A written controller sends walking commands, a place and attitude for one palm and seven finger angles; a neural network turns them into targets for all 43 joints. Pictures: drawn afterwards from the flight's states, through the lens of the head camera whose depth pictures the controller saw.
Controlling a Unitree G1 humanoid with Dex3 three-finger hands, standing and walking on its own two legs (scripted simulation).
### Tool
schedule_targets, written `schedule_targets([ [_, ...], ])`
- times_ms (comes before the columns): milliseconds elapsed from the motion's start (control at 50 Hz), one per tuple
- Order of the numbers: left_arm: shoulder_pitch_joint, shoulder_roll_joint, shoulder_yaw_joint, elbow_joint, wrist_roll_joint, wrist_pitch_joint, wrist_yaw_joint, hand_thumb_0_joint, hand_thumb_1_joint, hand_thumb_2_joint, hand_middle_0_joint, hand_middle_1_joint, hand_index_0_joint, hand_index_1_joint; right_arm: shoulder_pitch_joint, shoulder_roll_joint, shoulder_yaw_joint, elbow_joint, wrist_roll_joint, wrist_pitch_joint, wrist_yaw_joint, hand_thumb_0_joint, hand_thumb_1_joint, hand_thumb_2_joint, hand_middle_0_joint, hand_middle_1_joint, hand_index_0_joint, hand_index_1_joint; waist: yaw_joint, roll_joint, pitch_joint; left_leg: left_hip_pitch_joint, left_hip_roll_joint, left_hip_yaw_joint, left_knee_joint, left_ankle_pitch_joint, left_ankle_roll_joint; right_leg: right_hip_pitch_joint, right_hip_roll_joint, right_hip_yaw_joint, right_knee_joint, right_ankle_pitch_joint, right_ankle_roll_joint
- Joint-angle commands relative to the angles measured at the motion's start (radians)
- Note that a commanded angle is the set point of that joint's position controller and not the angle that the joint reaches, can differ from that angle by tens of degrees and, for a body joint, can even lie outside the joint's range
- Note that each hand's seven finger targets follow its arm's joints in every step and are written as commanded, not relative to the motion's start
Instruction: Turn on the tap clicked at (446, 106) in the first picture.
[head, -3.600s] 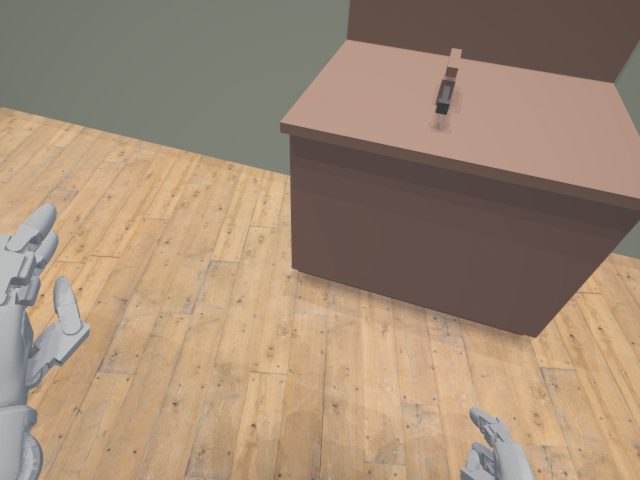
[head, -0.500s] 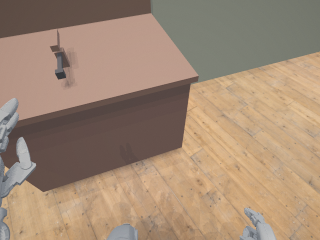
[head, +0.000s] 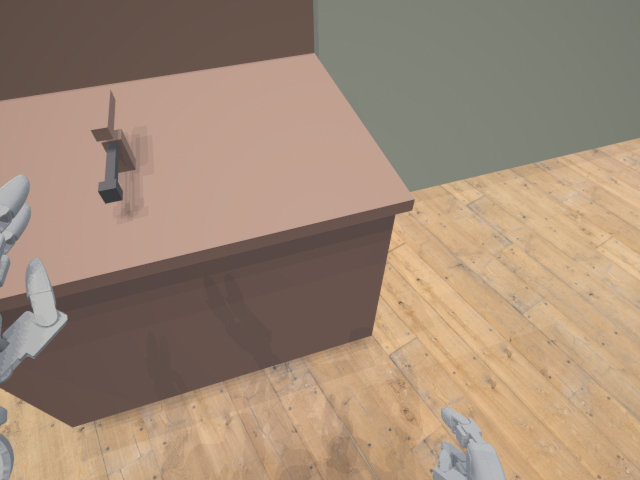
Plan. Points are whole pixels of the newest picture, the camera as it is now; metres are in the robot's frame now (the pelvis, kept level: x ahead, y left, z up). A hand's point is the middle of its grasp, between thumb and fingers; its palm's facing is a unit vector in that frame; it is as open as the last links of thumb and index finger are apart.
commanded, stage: take the last steps up to it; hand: left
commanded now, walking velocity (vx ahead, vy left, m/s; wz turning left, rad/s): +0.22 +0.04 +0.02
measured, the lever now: (110, 191) +0.53 +0.40 +0.03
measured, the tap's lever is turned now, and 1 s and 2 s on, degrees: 0 0 0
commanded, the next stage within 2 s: come to a stop and stand still in 0.36 s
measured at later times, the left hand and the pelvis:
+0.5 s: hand (100, 235) +0.30 +0.24 +0.19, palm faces +0.46 -0.81 -0.37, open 7.4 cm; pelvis +0.09 +0.00 -0.01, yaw +1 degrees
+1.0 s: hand (154, 254) +0.30 +0.20 +0.17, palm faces +0.41 -0.80 -0.43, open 7.4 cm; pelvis +0.08 -0.05 +0.01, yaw +2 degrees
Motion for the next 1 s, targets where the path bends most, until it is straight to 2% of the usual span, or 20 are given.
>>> schedule_targets([
  [0, -0.136, 0.136, 0.092, -0.055, 0.007, -0.032, 0.023, 0.000, 0.900, 0.900, -0.200, -0.300, -0.200, -0.300, -0.081, -0.174, -0.083, -0.117, 0.008, -0.024, -0.034, 0.000, -0.900, -0.900, 0.200, 0.300, 0.200, 0.300, -0.018, -0.068, -0.152, -0.155, 0.063, -0.006, 0.192, -0.021, 0.085, 0.302, -0.063, 0.131, -0.259, 0.046, -0.057],
  [20, -0.137, 0.179, 0.117, -0.033, 0.011, -0.027, 0.027, 0.000, 0.900, 0.900, -0.200, -0.300, -0.200, -0.300, -0.083, -0.149, -0.075, -0.124, 0.007, -0.016, -0.033, 0.000, -0.900, -0.900, 0.200, 0.300, 0.200, 0.300, -0.019, -0.338, -0.159, -0.370, -0.061, 0.025, 0.447, -0.209, 0.042, 0.403, -0.274, 0.508, -0.353, 0.101, -0.161],
  [40, -0.159, 0.191, 0.127, -0.043, 0.002, -0.021, 0.028, 0.000, 0.900, 0.900, -0.200, -0.300, -0.200, -0.300, -0.131, -0.169, -0.074, -0.133, 0.004, -0.022, -0.030, 0.000, -0.900, -0.900, 0.200, 0.300, 0.200, 0.300, 0.003, -0.346, -0.135, -0.456, -0.064, -0.076, 0.630, -0.273, 0.030, 0.389, -0.382, 0.640, -0.399, 0.172, -0.222],
  [80, -0.207, 0.175, 0.104, -0.060, -0.001, -0.031, 0.013, 0.000, 0.900, 0.900, -0.200, -0.300, -0.200, -0.300, -0.124, -0.184, -0.086, -0.108, 0.009, -0.021, -0.020, 0.000, -0.900, -0.900, 0.200, 0.300, 0.200, 0.300, -0.018, -0.261, -0.109, -0.457, -0.020, -0.153, 0.708, -0.172, 0.018, 0.330, -0.350, 0.560, -0.386, 0.134, -0.218],
  [120, -0.108, 0.163, 0.111, -0.067, 0.008, -0.054, 0.015, 0.000, 0.900, 0.900, -0.200, -0.300, -0.200, -0.300, -0.136, -0.173, -0.068, -0.094, 0.002, 0.001, -0.020, 0.000, -0.900, -0.900, 0.200, 0.300, 0.200, 0.300, -0.016, -0.146, -0.101, -0.433, -0.001, -0.137, 0.671, -0.101, 0.004, 0.308, -0.287, 0.344, -0.338, 0.359, -0.198],
  [180, -0.109, 0.166, 0.113, -0.158, 0.008, -0.075, 0.020, 0.000, 0.900, 0.900, -0.200, -0.300, -0.200, -0.300, -0.149, -0.174, -0.071, -0.110, -0.001, 0.013, -0.022, 0.000, -0.900, -0.900, 0.200, 0.300, 0.200, 0.300, -0.028, -0.135, -0.143, -0.324, -0.005, -0.082, 0.458, -0.050, 0.004, 0.302, -0.245, 0.170, -0.310, 0.545, -0.163],
  [260, -0.030, 0.168, 0.135, -0.236, -0.004, -0.073, 0.037, 0.000, 0.900, 0.900, -0.200, -0.300, -0.200, -0.300, -0.127, -0.172, -0.085, -0.156, -0.007, 0.004, -0.024, 0.000, -0.900, -0.900, 0.200, 0.300, 0.200, 0.300, 0.009, -0.133, -0.174, -0.218, -0.039, -0.004, 0.189, -0.011, 0.020, 0.328, -0.229, 0.174, -0.297, 0.512, -0.175],
  [360, -0.053, 0.153, 0.123, -0.211, -0.016, -0.054, 0.050, 0.000, 0.900, 0.900, -0.200, -0.300, -0.200, -0.300, -0.084, -0.188, -0.101, -0.166, -0.002, 0.013, -0.035, 0.000, -0.900, -0.900, 0.200, 0.300, 0.200, 0.300, -0.016, -0.082, -0.169, -0.003, -0.060, 0.022, -0.054, 0.127, 0.027, 0.238, -0.180, 0.155, -0.217, 0.251, -0.122],
  [380, -0.060, 0.148, 0.114, -0.194, -0.017, -0.054, 0.049, 0.000, 0.900, 0.900, -0.200, -0.300, -0.200, -0.300, -0.071, -0.202, -0.110, -0.163, 0.004, 0.015, -0.044, 0.000, -0.900, -0.900, 0.200, 0.300, 0.200, 0.300, -0.027, -0.015, -0.161, 0.071, -0.027, -0.021, -0.107, 0.128, 0.042, 0.184, -0.150, 0.132, -0.138, 0.198, -0.095],
  [420, -0.108, 0.136, 0.097, -0.190, -0.017, -0.063, 0.044, 0.000, 0.900, 0.900, -0.200, -0.300, -0.200, -0.300, -0.077, -0.228, -0.109, -0.175, 0.013, 0.014, -0.041, 0.000, -0.900, -0.900, 0.200, 0.300, 0.200, 0.300, -0.020, 0.247, -0.158, 0.201, 0.233, -0.400, -0.197, 0.285, 0.183, -0.074, 0.026, 0.042, 0.154, -0.213, -0.023],
  [460, -0.135, 0.161, 0.093, -0.128, -0.009, -0.061, 0.032, 0.000, 0.900, 0.900, -0.200, -0.300, -0.200, -0.300, -0.103, -0.201, -0.085, -0.165, -0.006, 0.003, -0.036, 0.000, -0.900, -0.900, 0.200, 0.300, 0.200, 0.300, -0.025, 0.247, -0.089, 0.093, 0.305, -0.496, -0.279, 0.273, 0.240, -0.139, 0.016, 0.112, 0.359, -0.270, -0.021],
  [520, -0.155, 0.127, 0.048, -0.183, -0.005, -0.052, 0.019, 0.000, 0.900, 0.900, -0.200, -0.300, -0.200, -0.300, -0.076, -0.206, -0.090, -0.142, -0.006, -0.019, -0.020, 0.000, -0.900, -0.900, 0.200, 0.300, 0.200, 0.300, -0.016, 0.144, -0.129, 0.121, 0.224, -0.298, -0.191, 0.536, 0.186, -0.074, 0.014, 0.118, 0.226, -0.124, -0.006],
  [560, -0.099, 0.118, 0.040, -0.213, -0.012, -0.031, 0.014, 0.000, 0.900, 0.900, -0.200, -0.300, -0.200, -0.300, -0.068, -0.204, -0.086, -0.146, -0.003, -0.034, -0.010, 0.000, -0.900, -0.900, 0.200, 0.300, 0.200, 0.300, -0.019, 0.156, -0.167, 0.127, 0.182, -0.196, -0.171, 0.594, 0.146, 0.006, 0.040, 0.080, 0.114, -0.063, 0.001],
  [680, -0.094, 0.161, 0.098, -0.225, -0.010, -0.013, 0.022, 0.000, 0.900, 0.900, -0.200, -0.300, -0.200, -0.300, -0.086, -0.195, -0.063, -0.151, -0.009, -0.052, -0.013, 0.000, -0.900, -0.900, 0.200, 0.300, 0.200, 0.300, -0.016, 0.166, -0.158, 0.004, 0.166, -0.130, -0.151, 0.387, 0.081, 0.219, 0.052, 0.052, -0.181, 0.091, 0.004],
  [720, -0.086, 0.160, 0.110, -0.171, -0.008, -0.015, 0.027, 0.000, 0.900, 0.900, -0.200, -0.300, -0.200, -0.300, -0.088, -0.180, -0.058, -0.152, -0.003, -0.043, -0.018, 0.000, -0.900, -0.900, 0.200, 0.300, 0.200, 0.300, -0.019, 0.061, -0.169, -0.065, 0.102, -0.096, -0.069, 0.231, 0.042, 0.308, -0.001, 0.129, -0.265, 0.324, -0.012],
  [740, -0.087, 0.157, 0.105, -0.143, -0.011, -0.009, 0.029, 0.000, 0.900, 0.900, -0.200, -0.300, -0.200, -0.300, -0.089, -0.168, -0.054, -0.156, -0.003, -0.039, -0.020, 0.000, -0.900, -0.900, 0.200, 0.300, 0.200, 0.300, -0.027, -0.017, -0.169, -0.072, 0.036, -0.058, -0.006, 0.136, 0.014, 0.279, -0.069, 0.230, -0.274, 0.494, -0.042],
  [780, -0.087, 0.136, 0.080, -0.111, -0.026, 0.016, 0.022, 0.000, 0.900, 0.900, -0.200, -0.300, -0.200, -0.300, -0.082, -0.165, -0.066, -0.152, 0.003, -0.030, -0.015, 0.000, -0.900, -0.900, 0.200, 0.300, 0.200, 0.300, -0.022, -0.202, -0.149, -0.093, -0.072, -0.068, 0.177, -0.104, -0.012, 0.183, -0.205, 0.406, -0.359, 0.477, -0.128],
  [800, -0.075, 0.145, 0.091, -0.092, -0.022, 0.018, 0.023, 0.000, 0.900, 0.900, -0.200, -0.300, -0.200, -0.300, -0.094, -0.163, -0.063, -0.145, 0.003, -0.023, -0.015, 0.000, -0.900, -0.900, 0.200, 0.300, 0.200, 0.300, -0.014, -0.209, -0.141, -0.126, -0.071, -0.107, 0.273, -0.161, -0.003, 0.188, -0.243, 0.420, -0.368, 0.500, -0.150],
  [900, -0.065, 0.145, 0.100, -0.065, -0.006, 0.000, 0.032, 0.000, 0.900, 0.900, -0.200, -0.300, -0.200, -0.300, -0.139, -0.156, -0.045, -0.144, 0.005, 0.003, -0.032, 0.000, -0.900, -0.900, 0.200, 0.300, 0.200, 0.300, -0.012, -0.175, -0.180, -0.187, -0.070, -0.135, 0.304, -0.129, -0.001, 0.288, -0.224, 0.280, -0.292, 0.611, -0.141],
  [980, -0.027, 0.163, 0.116, -0.159, -0.003, -0.012, 0.040, 0.000, 0.900, 0.900, -0.200, -0.300, -0.200, -0.300, -0.139, -0.180, -0.068, -0.165, 0.000, 0.017, -0.036, 0.000, -0.900, -0.900, 0.200, 0.300, 0.200, 0.300, 0.000, -0.142, -0.211, -0.157, -0.073, -0.116, 0.159, -0.134, 0.013, 0.340, -0.242, 0.292, -0.287, 0.579, -0.157],
])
